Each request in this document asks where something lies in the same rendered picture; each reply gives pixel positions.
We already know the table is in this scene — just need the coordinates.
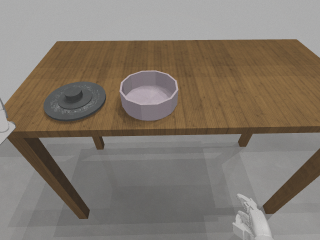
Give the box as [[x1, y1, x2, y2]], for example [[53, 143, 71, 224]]
[[4, 39, 320, 219]]

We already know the robot left hand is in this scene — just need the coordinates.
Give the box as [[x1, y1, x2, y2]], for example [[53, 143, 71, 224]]
[[0, 98, 16, 145]]

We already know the knob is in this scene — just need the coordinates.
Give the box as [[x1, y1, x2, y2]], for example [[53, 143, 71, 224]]
[[64, 86, 83, 101]]

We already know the lid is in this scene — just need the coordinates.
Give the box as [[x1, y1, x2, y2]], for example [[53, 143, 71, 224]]
[[43, 81, 106, 122]]

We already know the robot right hand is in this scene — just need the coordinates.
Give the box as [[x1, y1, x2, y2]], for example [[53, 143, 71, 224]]
[[232, 193, 272, 240]]

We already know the pot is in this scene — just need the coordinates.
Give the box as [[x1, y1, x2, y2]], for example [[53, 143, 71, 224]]
[[119, 70, 179, 121]]

